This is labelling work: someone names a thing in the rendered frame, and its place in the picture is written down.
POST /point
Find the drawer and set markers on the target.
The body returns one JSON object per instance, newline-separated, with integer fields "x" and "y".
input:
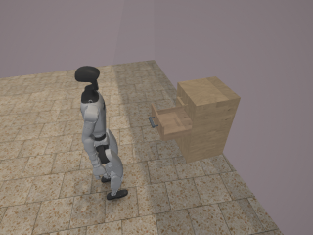
{"x": 173, "y": 123}

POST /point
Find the robot left foot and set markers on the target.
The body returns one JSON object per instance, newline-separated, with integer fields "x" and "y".
{"x": 104, "y": 180}

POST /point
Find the handle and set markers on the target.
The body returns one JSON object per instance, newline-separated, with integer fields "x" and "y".
{"x": 152, "y": 123}
{"x": 180, "y": 102}

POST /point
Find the robot torso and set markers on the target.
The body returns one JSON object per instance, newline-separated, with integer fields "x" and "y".
{"x": 100, "y": 130}

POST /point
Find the right robot hand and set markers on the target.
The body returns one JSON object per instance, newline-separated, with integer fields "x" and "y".
{"x": 100, "y": 170}

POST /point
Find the robot right upper arm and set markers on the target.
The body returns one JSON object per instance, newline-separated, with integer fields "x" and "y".
{"x": 91, "y": 116}

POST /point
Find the cabinet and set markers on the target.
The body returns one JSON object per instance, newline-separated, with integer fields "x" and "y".
{"x": 212, "y": 106}

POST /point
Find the robot right forearm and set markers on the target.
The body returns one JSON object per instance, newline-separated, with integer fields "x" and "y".
{"x": 90, "y": 148}

